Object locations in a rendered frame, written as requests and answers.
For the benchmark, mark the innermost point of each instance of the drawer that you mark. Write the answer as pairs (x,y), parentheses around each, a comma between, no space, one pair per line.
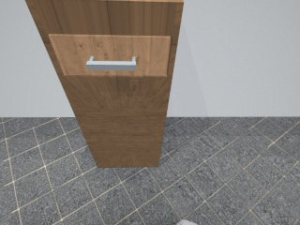
(73,51)

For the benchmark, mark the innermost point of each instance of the handle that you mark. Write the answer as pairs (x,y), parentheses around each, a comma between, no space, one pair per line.
(111,65)

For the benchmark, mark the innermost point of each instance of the cabinet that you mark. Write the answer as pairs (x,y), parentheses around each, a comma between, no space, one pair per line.
(122,117)

